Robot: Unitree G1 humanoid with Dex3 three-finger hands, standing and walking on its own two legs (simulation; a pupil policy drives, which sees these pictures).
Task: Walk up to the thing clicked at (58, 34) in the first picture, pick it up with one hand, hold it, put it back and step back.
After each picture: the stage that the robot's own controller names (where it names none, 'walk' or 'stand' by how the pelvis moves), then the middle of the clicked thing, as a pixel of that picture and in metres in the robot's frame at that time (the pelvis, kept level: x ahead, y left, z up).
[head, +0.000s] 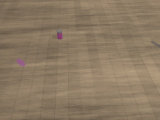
stand; (59, 34) +1.63 +0.26 -0.72
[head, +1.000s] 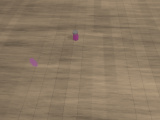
walk; (75, 35) +1.51 +0.18 -0.72
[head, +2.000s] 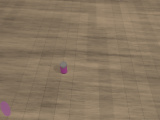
walk; (63, 67) +0.95 +0.19 -0.69
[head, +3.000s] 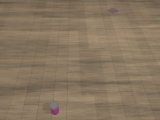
walk; (54, 108) +0.58 +0.18 -0.71
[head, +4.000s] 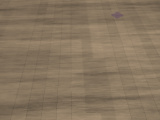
stand; out of the picture +0.40 +0.18 -0.70
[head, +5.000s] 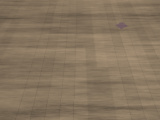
stand; out of the picture +0.40 +0.17 -0.72
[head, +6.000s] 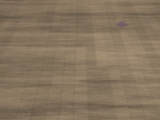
stand; out of the picture +0.42 +0.17 -0.72
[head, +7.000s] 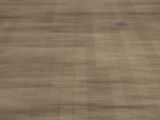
stand; out of the picture +0.41 +0.18 -0.73
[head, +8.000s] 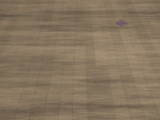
stand; out of the picture +0.40 +0.18 -0.73
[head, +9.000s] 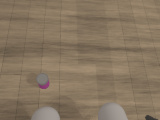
go down; (43, 81) +0.47 +0.17 -0.48
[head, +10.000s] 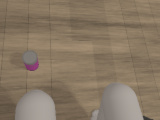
go down; (31, 61) +0.50 +0.18 -0.33
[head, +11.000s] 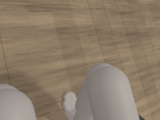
close in; out of the picture +0.49 +0.22 -0.24
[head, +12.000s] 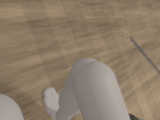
close; out of the picture +0.48 +0.25 -0.24
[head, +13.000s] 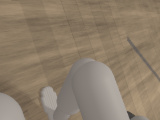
lift; out of the picture +0.47 +0.24 -0.25
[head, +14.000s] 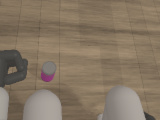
hold; (48, 72) +0.46 +0.13 -0.33
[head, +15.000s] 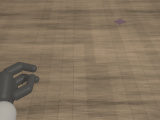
close; out of the picture +0.37 +0.12 -0.67
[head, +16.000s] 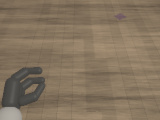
close; out of the picture +0.39 +0.13 -0.68
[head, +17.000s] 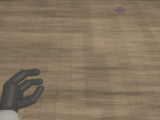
stand; out of the picture +0.38 +0.13 -0.67
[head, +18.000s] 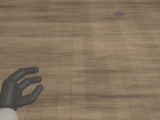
stand; out of the picture +0.38 +0.13 -0.68
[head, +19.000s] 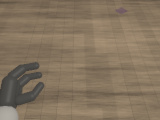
stand; out of the picture +0.39 +0.13 -0.66
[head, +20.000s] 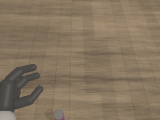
stand; (59, 116) +0.40 +0.13 -0.62
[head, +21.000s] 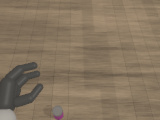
stand; (58, 112) +0.40 +0.13 -0.60
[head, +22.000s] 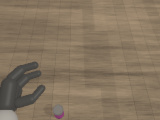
close; (58, 111) +0.40 +0.13 -0.59
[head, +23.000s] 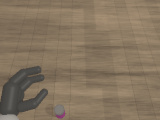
close; (59, 111) +0.40 +0.13 -0.59
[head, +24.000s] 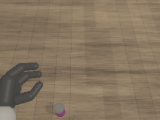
close; (59, 110) +0.40 +0.13 -0.59
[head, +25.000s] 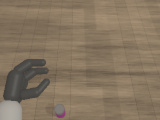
close; (60, 111) +0.41 +0.13 -0.59
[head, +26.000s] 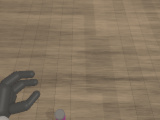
close; (60, 116) +0.40 +0.13 -0.61
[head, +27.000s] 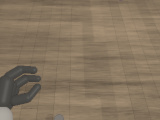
close; out of the picture +0.39 +0.14 -0.64
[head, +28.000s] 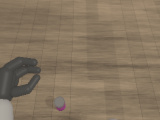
close; (60, 104) +0.41 +0.13 -0.56
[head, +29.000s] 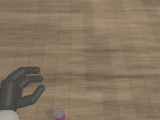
close; (59, 115) +0.40 +0.13 -0.60
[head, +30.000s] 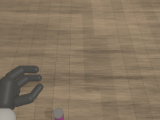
close; (58, 115) +0.40 +0.13 -0.61
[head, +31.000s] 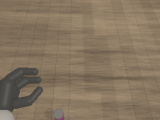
close; (59, 115) +0.39 +0.12 -0.61
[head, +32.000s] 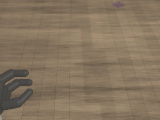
close; out of the picture +0.39 +0.13 -0.65
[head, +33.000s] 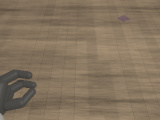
close; out of the picture +0.38 +0.13 -0.68
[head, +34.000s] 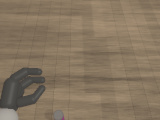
close; (59, 117) +0.39 +0.13 -0.62
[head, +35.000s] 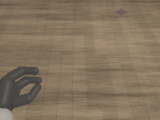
close; out of the picture +0.38 +0.13 -0.66
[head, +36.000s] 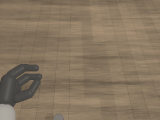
close; out of the picture +0.39 +0.13 -0.64
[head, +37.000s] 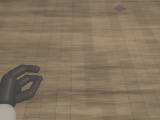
close; out of the picture +0.38 +0.13 -0.66
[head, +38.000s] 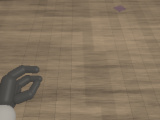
close; out of the picture +0.39 +0.13 -0.66
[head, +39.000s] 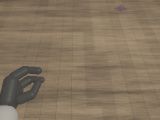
close; out of the picture +0.38 +0.14 -0.66
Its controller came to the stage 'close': yes
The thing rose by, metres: 0.00
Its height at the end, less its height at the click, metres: +0.00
